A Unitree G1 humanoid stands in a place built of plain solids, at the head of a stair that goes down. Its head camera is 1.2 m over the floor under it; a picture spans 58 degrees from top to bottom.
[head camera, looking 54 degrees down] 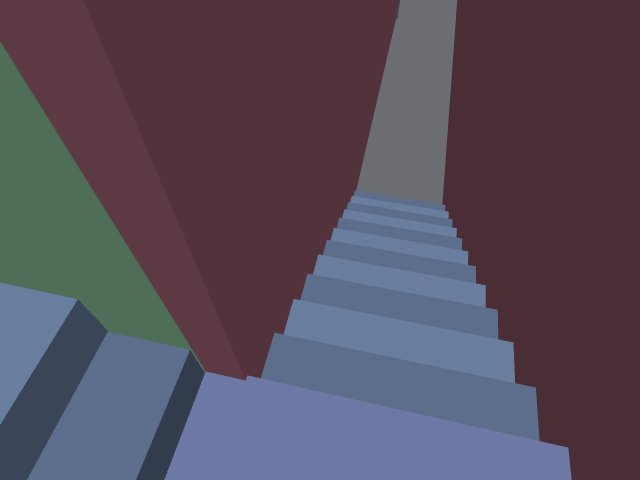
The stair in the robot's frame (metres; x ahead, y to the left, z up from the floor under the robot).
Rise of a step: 0.17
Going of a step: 0.22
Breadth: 0.85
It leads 12 degrees to the right of straight ahead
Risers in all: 12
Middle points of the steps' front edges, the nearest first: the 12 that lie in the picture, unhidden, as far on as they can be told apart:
0.31 -0.22 0.00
0.52 -0.26 -0.17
0.73 -0.31 -0.34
0.96 -0.36 -0.51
1.18 -0.41 -0.67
1.39 -0.46 -0.84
1.61 -0.50 -1.01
1.83 -0.55 -1.18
2.05 -0.60 -1.35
2.27 -0.65 -1.52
2.49 -0.70 -1.69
2.71 -0.75 -1.86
